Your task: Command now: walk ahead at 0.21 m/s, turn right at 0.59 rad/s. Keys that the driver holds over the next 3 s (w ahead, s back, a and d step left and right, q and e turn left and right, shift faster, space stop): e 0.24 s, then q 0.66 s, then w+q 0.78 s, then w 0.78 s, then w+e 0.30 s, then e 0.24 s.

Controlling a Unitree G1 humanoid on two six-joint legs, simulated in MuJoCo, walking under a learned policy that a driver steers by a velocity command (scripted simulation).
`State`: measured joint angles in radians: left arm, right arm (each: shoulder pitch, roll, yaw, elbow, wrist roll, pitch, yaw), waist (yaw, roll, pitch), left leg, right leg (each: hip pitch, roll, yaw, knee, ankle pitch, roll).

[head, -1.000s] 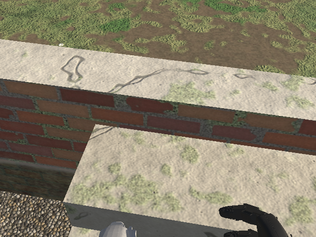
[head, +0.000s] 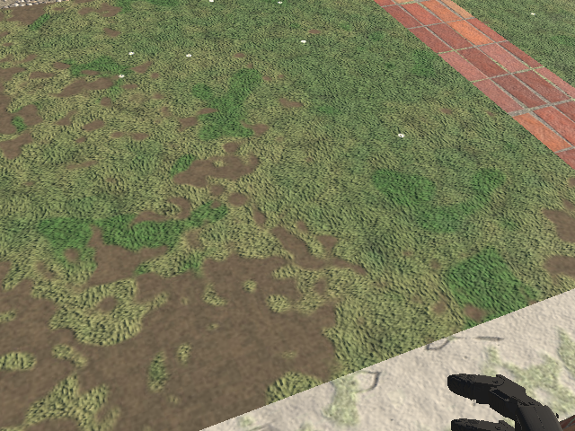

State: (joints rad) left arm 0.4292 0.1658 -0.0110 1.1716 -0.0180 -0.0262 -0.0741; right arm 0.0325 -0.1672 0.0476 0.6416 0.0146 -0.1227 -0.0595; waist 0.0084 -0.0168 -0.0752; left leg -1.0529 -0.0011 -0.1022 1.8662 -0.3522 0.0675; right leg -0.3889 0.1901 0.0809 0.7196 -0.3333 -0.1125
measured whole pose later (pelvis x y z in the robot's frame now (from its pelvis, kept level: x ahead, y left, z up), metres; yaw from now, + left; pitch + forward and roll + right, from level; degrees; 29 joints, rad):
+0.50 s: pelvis +0.18 +0.09 +0.13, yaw -7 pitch +3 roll -2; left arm 0.11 0.28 0.05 0.64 -0.01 -0.04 0.02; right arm 0.16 -0.17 -0.01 0.83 0.00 0.05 0.00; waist -0.05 0.02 -0.01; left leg -0.73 -0.04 0.01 1.03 -0.35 0.08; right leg -0.66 0.11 0.05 1.54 -0.23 0.02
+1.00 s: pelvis +0.17 +0.00 +0.08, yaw +7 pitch +3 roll +1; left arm 0.37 0.29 -0.01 0.69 0.08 -0.06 -0.12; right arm 0.03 -0.20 0.06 0.50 0.02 -0.06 -0.06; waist -0.03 -0.03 -0.03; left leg -0.93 -0.15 -0.15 1.26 -0.42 -0.02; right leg -0.34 -0.07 0.05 0.67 0.07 0.03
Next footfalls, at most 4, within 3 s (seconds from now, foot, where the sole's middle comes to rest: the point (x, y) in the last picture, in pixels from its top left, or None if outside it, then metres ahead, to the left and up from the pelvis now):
0.26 left None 0.34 0.15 -0.57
1.02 right None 0.16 -0.16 -0.75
1.54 left None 0.37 0.17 -0.57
2.06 right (223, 312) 0.75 0.16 -0.57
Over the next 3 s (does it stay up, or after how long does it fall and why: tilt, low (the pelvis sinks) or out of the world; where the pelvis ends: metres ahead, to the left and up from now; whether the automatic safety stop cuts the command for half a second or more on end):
stays up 0.94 0.43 0.21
